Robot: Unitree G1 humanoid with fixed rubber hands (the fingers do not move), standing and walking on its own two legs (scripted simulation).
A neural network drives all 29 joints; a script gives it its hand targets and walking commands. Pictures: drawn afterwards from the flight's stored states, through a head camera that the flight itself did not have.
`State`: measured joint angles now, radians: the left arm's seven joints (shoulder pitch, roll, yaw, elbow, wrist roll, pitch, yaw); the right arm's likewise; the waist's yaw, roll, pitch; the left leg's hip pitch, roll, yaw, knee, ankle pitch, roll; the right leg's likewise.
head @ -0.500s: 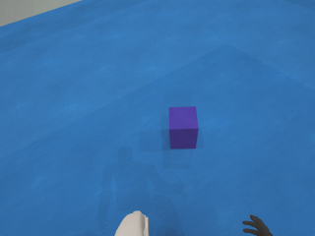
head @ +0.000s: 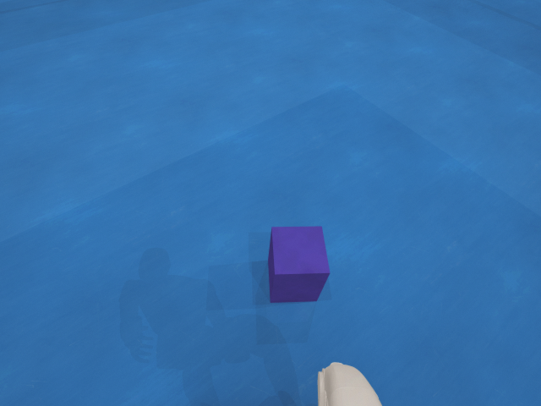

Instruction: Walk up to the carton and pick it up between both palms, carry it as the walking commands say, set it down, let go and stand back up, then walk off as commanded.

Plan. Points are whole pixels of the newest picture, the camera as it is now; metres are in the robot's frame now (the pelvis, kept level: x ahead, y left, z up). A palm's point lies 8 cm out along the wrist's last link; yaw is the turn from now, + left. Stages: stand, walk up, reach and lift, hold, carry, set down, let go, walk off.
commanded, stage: walk up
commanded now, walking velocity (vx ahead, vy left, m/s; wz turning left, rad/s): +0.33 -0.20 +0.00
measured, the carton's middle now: (295, 265) +0.63 -0.13 -0.65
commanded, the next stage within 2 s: stand in 1.14 s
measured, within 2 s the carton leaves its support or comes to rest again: neither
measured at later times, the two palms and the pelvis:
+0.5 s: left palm (196, 359) +0.20 +0.13 -0.12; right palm (460, 384) +0.15 -0.33 -0.16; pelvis +0.15 -0.10 +0.00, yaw +0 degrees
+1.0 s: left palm (181, 383) +0.17 +0.16 -0.16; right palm (419, 336) +0.23 -0.27 -0.14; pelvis +0.17 -0.05 +0.00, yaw -1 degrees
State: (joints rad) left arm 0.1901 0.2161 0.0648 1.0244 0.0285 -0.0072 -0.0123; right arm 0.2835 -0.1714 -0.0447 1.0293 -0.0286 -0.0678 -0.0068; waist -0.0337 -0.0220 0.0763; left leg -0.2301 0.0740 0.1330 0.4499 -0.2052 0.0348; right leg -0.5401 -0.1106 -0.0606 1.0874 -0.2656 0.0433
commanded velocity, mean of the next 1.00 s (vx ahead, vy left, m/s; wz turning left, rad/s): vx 0.13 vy -0.03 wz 0.00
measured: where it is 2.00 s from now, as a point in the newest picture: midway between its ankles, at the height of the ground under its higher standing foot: (284, 405)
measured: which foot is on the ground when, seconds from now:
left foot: down 0.00-0.30, up 0.32-0.72, down 0.74-1.00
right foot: up 0.00-0.28, down 0.30-1.00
